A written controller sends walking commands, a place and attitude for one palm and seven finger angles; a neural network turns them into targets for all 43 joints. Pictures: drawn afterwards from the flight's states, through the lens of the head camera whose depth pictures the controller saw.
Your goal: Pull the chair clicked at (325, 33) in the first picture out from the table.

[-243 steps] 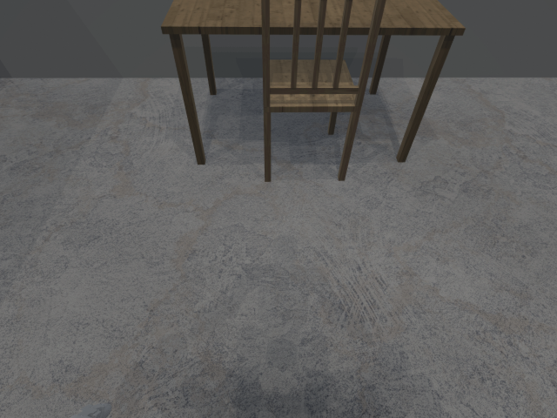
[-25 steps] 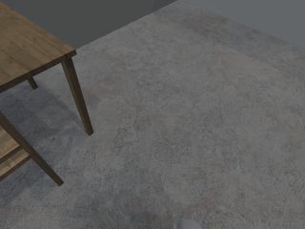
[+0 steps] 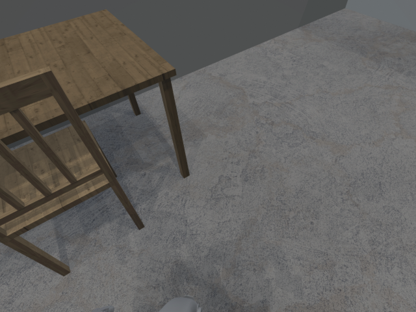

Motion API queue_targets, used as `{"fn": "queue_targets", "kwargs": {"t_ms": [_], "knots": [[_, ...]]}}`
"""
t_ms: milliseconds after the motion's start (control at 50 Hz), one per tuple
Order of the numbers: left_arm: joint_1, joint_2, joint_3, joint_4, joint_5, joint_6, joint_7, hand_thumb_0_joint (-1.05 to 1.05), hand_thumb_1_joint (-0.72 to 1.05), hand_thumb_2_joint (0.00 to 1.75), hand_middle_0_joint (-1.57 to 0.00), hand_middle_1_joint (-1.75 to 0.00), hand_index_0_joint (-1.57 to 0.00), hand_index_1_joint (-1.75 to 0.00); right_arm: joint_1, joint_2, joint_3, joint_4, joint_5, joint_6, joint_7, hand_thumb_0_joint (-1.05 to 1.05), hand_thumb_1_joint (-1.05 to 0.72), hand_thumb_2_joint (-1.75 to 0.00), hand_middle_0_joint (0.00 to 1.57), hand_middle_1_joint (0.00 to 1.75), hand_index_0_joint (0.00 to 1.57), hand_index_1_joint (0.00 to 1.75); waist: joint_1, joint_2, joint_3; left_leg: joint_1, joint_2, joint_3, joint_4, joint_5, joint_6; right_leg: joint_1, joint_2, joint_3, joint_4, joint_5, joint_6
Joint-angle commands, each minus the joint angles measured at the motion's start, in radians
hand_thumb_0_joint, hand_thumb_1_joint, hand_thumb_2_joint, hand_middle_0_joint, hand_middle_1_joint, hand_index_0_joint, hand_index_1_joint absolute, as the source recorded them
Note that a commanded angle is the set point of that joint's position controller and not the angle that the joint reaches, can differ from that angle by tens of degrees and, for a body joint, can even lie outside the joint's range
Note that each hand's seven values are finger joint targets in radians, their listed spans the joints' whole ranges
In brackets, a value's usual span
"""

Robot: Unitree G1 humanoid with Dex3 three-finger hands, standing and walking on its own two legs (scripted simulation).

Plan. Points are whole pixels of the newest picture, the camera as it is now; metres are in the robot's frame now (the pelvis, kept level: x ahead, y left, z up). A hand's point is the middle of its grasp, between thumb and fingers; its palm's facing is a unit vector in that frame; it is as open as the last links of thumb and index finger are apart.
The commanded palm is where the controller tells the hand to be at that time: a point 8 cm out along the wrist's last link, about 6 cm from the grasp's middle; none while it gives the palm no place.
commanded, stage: turn to face it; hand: left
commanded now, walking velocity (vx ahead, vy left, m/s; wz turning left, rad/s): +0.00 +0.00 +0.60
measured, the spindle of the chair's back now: (17, 163) +0.50 +0.59 -0.07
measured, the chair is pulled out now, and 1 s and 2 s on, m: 0.00 0.00 0.00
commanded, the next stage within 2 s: take the last steps up to it in 0.88 s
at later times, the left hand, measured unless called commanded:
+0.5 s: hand out of the picture -0.05 +0.27 -0.18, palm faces +0.36 -0.90 -0.27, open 7.4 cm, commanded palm none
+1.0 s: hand out of the picture +0.03 +0.22 -0.14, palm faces +0.48 -0.83 -0.29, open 7.4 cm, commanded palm none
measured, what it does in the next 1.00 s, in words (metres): steps on the spot, turning left: left foot, then right foot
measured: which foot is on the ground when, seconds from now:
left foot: up 0.00-0.34, down 0.36-0.84, up 0.86-1.00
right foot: down 0.00-0.36, up 0.38-0.82, down 0.84-1.00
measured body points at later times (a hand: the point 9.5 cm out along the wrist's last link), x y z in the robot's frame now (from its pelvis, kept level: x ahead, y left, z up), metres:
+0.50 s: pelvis +0.00 +0.04 -0.01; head +0.04 +0.08 +0.44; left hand -0.06 +0.31 -0.16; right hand +0.20 -0.16 -0.13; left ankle -0.05 +0.12 -0.74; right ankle -0.01 -0.11 -0.66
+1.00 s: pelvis +0.03 +0.00 +0.00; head +0.07 -0.02 +0.45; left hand +0.00 +0.26 -0.11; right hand +0.19 -0.20 -0.17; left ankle -0.08 +0.10 -0.65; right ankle +0.08 -0.07 -0.74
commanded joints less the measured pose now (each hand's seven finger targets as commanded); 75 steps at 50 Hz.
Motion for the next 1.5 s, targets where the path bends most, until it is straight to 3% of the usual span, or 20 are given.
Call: {"fn": "queue_targets", "kwargs": {"t_ms": [0, 220, 300, 320, 340, 360, 480, 660, 760, 780, 820, 860, 940, 1120, 1240, 1260, 1300, 1320, 1400, 1480], "knots": [[-0.049, 0.164, 0.040, -0.087, 0.001, -0.050, 0.015, 0.00, 0.90, 0.90, -0.20, -0.30, -0.20, -0.30, -0.004, -0.073, -0.011, -0.061, 0.000, -0.028, 0.010, 0.00, -0.90, -0.90, 0.20, 0.30, 0.20, 0.30, -0.019, -0.201, 0.022, -0.082, 0.097, 0.038, 0.243, 0.054, -0.045, 0.053, -0.250, 0.090, -0.207, 0.374, -0.080], [0.139, 0.233, 0.058, -0.014, 0.015, -0.033, 0.014, 0.00, 0.90, 0.90, -0.20, -0.30, -0.20, -0.30, -0.184, -0.038, 0.027, -0.088, 0.012, -0.033, 0.011, 0.00, -0.90, -0.90, 0.20, 0.30, 0.20, 0.30, 0.081, -0.296, -0.046, 0.082, 0.105, 0.165, -0.171, -0.069, -0.032, 0.214, -0.311, -0.014, -0.088, 0.706, -0.095], [0.108, 0.253, 0.071, -0.010, 0.003, -0.027, 0.009, 0.00, 0.90, 0.90, -0.20, -0.30, -0.20, -0.30, -0.081, -0.075, 0.022, -0.076, 0.008, -0.052, 0.004, 0.00, -0.90, -0.90, 0.20, 0.30, 0.20, 0.30, 0.024, -0.262, -0.118, 0.305, 0.085, 0.206, -0.500, 0.120, 0.006, 0.185, -0.297, -0.104, 0.089, 0.704, -0.029], [0.102, 0.235, 0.069, -0.019, -0.004, -0.026, 0.004, 0.00, 0.90, 0.90, -0.20, -0.30, -0.20, -0.30, -0.002, -0.137, 0.005, -0.058, 0.003, -0.063, 0.003, 0.00, -0.90, -0.90, 0.20, 0.30, 0.20, 0.30, -0.023, -0.121, -0.178, 0.537, 0.168, 0.114, -0.591, 0.353, 0.047, 0.020, -0.268, -0.133, 0.286, 0.565, 0.022], [0.075, 0.161, 0.054, -0.073, -0.012, -0.026, -0.009, 0.00, 0.90, 0.90, -0.20, -0.30, -0.20, -0.30, 0.074, -0.264, -0.029, -0.052, 0.001, -0.069, -0.004, 0.00, -0.90, -0.90, 0.20, 0.30, 0.20, 0.30, -0.067, 0.229, -0.204, 0.740, 0.464, -0.263, -0.562, 0.841, 0.201, -0.341, -0.120, -0.141, 0.518, -0.175, 0.105], [-0.003, 0.159, 0.042, -0.103, -0.001, -0.015, -0.001, 0.00, 0.90, 0.90, -0.20, -0.30, -0.20, -0.30, 0.137, -0.285, -0.030, -0.020, 0.016, -0.061, -0.010, 0.00, -0.90, -0.90, 0.20, 0.30, 0.20, 0.30, -0.086, 0.186, -0.198, 0.692, 0.533, -0.273, -0.549, 1.044, 0.281, -0.390, -0.104, -0.025, 0.608, -0.353, 0.100], [0.005, 0.153, 0.052, -0.035, -0.002, -0.002, -0.007, 0.00, 0.90, 0.90, -0.20, -0.30, -0.20, -0.30, -0.049, -0.160, 0.007, -0.070, 0.007, -0.076, -0.031, 0.00, -0.90, -0.90, 0.20, 0.30, 0.20, 0.30, 0.008, 0.089, -0.065, 0.451, 0.307, -0.090, -0.600, 0.779, 0.187, -0.307, -0.082, 0.038, 0.612, -0.091, 0.113], [-0.098, 0.133, 0.036, -0.080, -0.008, -0.008, 0.000, 0.00, 0.90, 0.90, -0.20, -0.30, -0.20, -0.30, 0.030, -0.154, 0.000, -0.050, 0.000, -0.069, -0.032, 0.00, -0.90, -0.90, 0.20, 0.30, 0.20, 0.30, -0.024, 0.092, -0.076, 0.496, 0.306, -0.206, -0.580, 0.788, 0.224, -0.257, -0.027, 0.050, 0.368, -0.118, 0.107], [-0.012, 0.131, 0.034, -0.062, -0.013, -0.024, 0.005, 0.00, 0.90, 0.90, -0.20, -0.30, -0.20, -0.30, -0.012, -0.143, 0.001, -0.051, 0.002, -0.064, -0.031, 0.00, -0.90, -0.90, 0.20, 0.30, 0.20, 0.30, 0.024, 0.094, -0.081, 0.379, 0.263, -0.221, -0.517, 0.704, 0.175, -0.021, 0.018, 0.024, 0.049, 0.035, 0.075], [0.028, 0.143, 0.035, -0.053, -0.011, -0.034, 0.007, 0.00, 0.90, 0.90, -0.20, -0.30, -0.20, -0.30, -0.008, -0.127, 0.004, -0.051, 0.009, -0.065, -0.030, 0.00, -0.90, -0.90, 0.20, 0.30, 0.20, 0.30, 0.044, 0.047, -0.092, 0.328, 0.231, -0.203, -0.464, 0.596, 0.137, 0.082, -0.004, 0.034, -0.106, 0.159, 0.073], [0.075, 0.283, 0.057, -0.045, 0.011, -0.058, 0.019, 0.00, 0.90, 0.90, -0.20, -0.30, -0.20, -0.30, 0.036, -0.025, 0.023, -0.069, 0.021, -0.068, -0.021, 0.00, -0.90, -0.90, 0.20, 0.30, 0.20, 0.30, 0.046, -0.318, -0.121, 0.030, 0.018, 0.016, -0.135, -0.158, 0.003, 0.295, -0.398, 0.392, -0.184, 0.624, -0.088], [0.043, 0.240, 0.053, -0.049, 0.000, -0.050, 0.020, 0.00, 0.90, 0.90, -0.20, -0.30, -0.20, -0.30, 0.011, -0.061, 0.007, -0.042, 0.011, -0.041, -0.028, 0.00, -0.90, -0.90, 0.20, 0.30, 0.20, 0.30, 0.044, -0.276, -0.085, 0.079, 0.060, -0.034, 0.121, -0.203, 0.007, 0.112, -0.377, 0.350, -0.209, 0.575, -0.170], [-0.037, 0.160, 0.033, -0.056, 0.000, -0.052, 0.017, 0.00, 0.90, 0.90, -0.20, -0.30, -0.20, -0.30, 0.045, -0.041, 0.011, 0.017, 0.008, -0.028, -0.011, 0.00, -0.90, -0.90, 0.20, 0.30, 0.20, 0.30, 0.000, -0.199, -0.013, 0.069, 0.097, 0.009, 0.206, -0.005, -0.016, 0.040, -0.246, 0.124, -0.218, 0.474, -0.118], [0.163, 0.174, 0.041, 0.081, 0.016, -0.078, -0.001, 0.00, 0.90, 0.90, -0.20, -0.30, -0.20, -0.30, -0.062, -0.008, 0.033, 0.018, -0.001, -0.063, 0.006, 0.00, -0.90, -0.90, 0.20, 0.30, 0.20, 0.30, 0.084, -0.207, 0.003, 0.081, 0.133, 0.100, -0.162, -0.040, 0.012, 0.148, -0.276, 0.197, -0.355, -0.051, -0.150], [0.147, 0.153, 0.032, 0.151, 0.004, -0.065, -0.011, 0.00, 0.90, 0.90, -0.20, -0.30, -0.20, -0.30, 0.086, 0.025, 0.052, 0.089, 0.002, -0.096, -0.009, 0.00, -0.90, -0.90, 0.20, 0.30, 0.20, 0.30, 0.009, -0.176, 0.021, 0.444, 0.095, 0.194, -0.534, 0.076, 0.044, -0.079, -0.194, 0.093, -0.287, -0.204, -0.094], [0.136, 0.122, 0.026, 0.153, 0.000, -0.061, -0.015, 0.00, 0.90, 0.90, -0.20, -0.30, -0.20, -0.30, 0.141, -0.003, 0.048, 0.115, 0.004, -0.104, -0.019, 0.00, -0.90, -0.90, 0.20, 0.30, 0.20, 0.30, -0.020, -0.085, 0.025, 0.567, 0.124, 0.151, -0.587, 0.051, 0.049, -0.189, -0.155, 0.060, -0.211, -0.230, -0.065], [0.092, 0.037, 0.005, 0.106, -0.001, -0.062, -0.026, 0.00, 0.90, 0.90, -0.20, -0.30, -0.20, -0.30, 0.294, -0.146, 0.020, 0.142, -0.009, -0.108, -0.035, 0.00, -0.90, -0.90, 0.20, 0.30, 0.20, 0.30, -0.083, 0.246, 0.055, 0.633, 0.475, -0.336, -0.830, -0.236, 0.194, -0.440, 0.007, -0.107, 0.237, -0.222, 0.003], [0.033, 0.067, 0.013, 0.080, 0.012, -0.056, -0.025, 0.00, 0.90, 0.90, -0.20, -0.30, -0.20, -0.30, 0.288, -0.159, 0.015, 0.139, -0.006, -0.106, -0.040, 0.00, -0.90, -0.90, 0.20, 0.30, 0.20, 0.30, -0.087, 0.215, 0.095, 0.539, 0.516, -0.396, -0.884, -0.344, 0.234, -0.469, -0.027, -0.019, 0.382, -0.232, -0.008], [0.097, 0.056, 0.018, 0.149, 0.012, -0.059, -0.046, 0.00, 0.90, 0.90, -0.20, -0.30, -0.20, -0.30, 0.153, -0.035, 0.053, 0.113, 0.004, -0.135, -0.049, 0.00, -0.90, -0.90, 0.20, 0.30, 0.20, 0.30, 0.002, 0.064, 0.140, 0.451, 0.366, -0.101, -0.865, 0.025, 0.190, -0.427, -0.073, 0.027, 0.525, 0.022, 0.009], [0.104, 0.039, 0.018, 0.157, 0.009, -0.048, -0.043, 0.00, 0.90, 0.90, -0.20, -0.30, -0.20, -0.30, 0.194, -0.020, 0.054, 0.139, 0.012, -0.156, -0.056, 0.00, -0.90, -0.90, 0.20, 0.30, 0.20, 0.30, 0.020, 0.046, 0.102, 0.504, 0.349, -0.005, -0.841, 0.312, 0.205, -0.437, -0.081, 0.017, 0.501, 0.098, 0.035]]}}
